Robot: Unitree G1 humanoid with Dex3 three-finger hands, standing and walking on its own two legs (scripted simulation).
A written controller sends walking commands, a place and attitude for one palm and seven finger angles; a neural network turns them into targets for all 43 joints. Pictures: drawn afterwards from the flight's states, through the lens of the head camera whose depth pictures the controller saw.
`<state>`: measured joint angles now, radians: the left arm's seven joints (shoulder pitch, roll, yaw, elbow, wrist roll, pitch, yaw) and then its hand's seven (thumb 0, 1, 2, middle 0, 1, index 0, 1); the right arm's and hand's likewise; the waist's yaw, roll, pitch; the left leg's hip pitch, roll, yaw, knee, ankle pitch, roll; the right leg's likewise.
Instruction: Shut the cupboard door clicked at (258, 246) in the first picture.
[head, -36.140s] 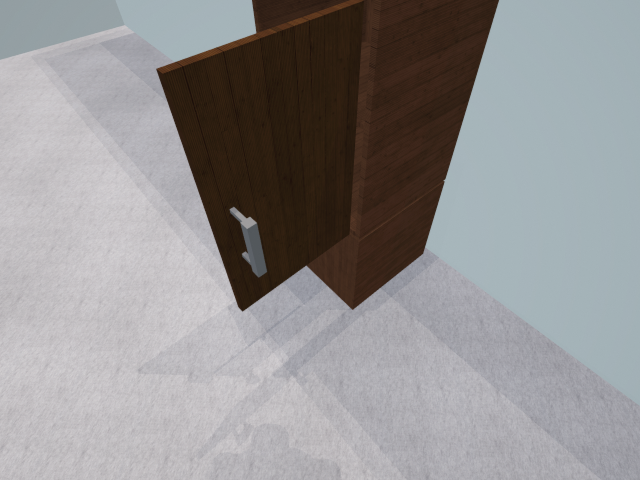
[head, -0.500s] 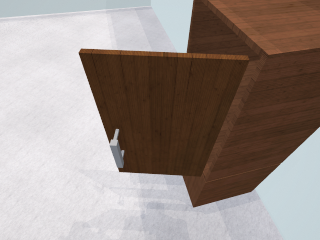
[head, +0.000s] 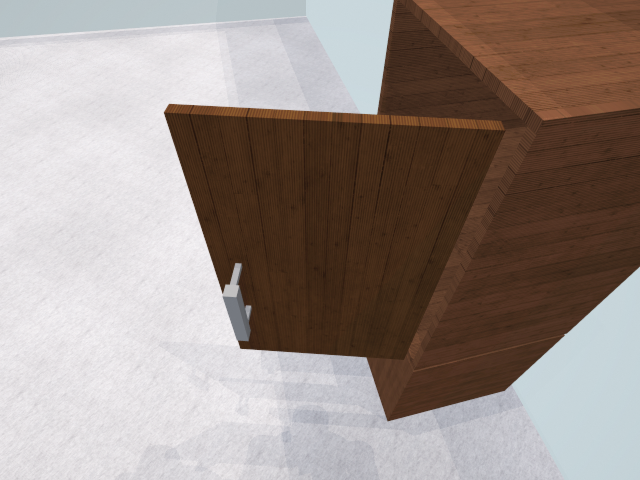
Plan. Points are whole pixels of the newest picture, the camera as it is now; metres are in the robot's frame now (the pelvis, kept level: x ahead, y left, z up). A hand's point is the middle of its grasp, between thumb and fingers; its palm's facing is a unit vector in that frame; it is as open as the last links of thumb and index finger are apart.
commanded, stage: look again from close up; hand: left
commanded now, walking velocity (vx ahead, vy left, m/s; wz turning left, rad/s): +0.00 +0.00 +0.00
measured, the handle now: (240, 303) +0.40 +0.16 -0.10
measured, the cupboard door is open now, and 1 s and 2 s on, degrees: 73 73 73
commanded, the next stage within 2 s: raise the hand and make a fist in 0.20 s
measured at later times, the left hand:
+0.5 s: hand (180, 446) +0.17 +0.18 -0.05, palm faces +0.20 -0.97 -0.14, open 7.1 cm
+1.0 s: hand out of the picture +0.12 +0.16 -0.08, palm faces -0.06 -1.00 -0.02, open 4.8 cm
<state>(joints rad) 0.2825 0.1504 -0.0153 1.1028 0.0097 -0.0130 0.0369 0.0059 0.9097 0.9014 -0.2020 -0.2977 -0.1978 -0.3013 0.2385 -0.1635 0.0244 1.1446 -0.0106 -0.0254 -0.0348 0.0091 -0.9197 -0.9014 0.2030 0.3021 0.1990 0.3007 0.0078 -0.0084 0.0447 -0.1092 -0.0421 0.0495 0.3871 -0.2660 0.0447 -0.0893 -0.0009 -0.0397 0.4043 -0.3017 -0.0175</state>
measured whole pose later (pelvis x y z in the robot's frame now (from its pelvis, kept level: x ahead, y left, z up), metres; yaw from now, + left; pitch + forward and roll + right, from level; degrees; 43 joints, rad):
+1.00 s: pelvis -0.09 -0.03 -0.13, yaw +2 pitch +16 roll -3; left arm 0.33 0.24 0.11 0.04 -0.28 -0.40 -0.33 0.02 0.90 0.90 -0.67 -0.81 -0.67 -0.81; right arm 0.20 -0.20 0.04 0.53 0.03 -0.23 -0.05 0.01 -0.90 -0.90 0.21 0.30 0.20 0.30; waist 0.03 0.04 -0.16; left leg -1.09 0.01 -0.05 1.33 -0.53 0.00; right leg -1.01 0.03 -0.15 1.28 -0.57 -0.08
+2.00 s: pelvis -0.08 +0.01 -0.13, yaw +1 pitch +19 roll -5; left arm 0.39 0.25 0.15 -0.02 -0.29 -0.41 -0.28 0.02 0.90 0.90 -1.30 -1.50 -1.30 -1.50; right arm 0.25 -0.24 0.01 0.49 0.02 -0.16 -0.03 0.01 -0.90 -0.90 0.21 0.30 0.20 0.30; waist 0.00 0.04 -0.19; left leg -1.11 0.00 -0.02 1.33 -0.56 0.06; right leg -1.03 0.02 -0.11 1.26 -0.57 -0.03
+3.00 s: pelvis -0.07 +0.00 -0.12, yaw +0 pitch +20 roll -3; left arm 0.03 0.19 0.05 0.25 -0.19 -0.43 -0.15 0.02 0.90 0.90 -1.30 -1.50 -1.30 -1.50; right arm 0.24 -0.25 0.01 0.55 0.02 -0.10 0.00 0.01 -0.90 -0.90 0.21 0.30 0.20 0.30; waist -0.02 0.04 -0.20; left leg -1.11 0.00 0.00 1.31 -0.55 0.04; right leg -1.05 0.02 -0.09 1.27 -0.57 -0.04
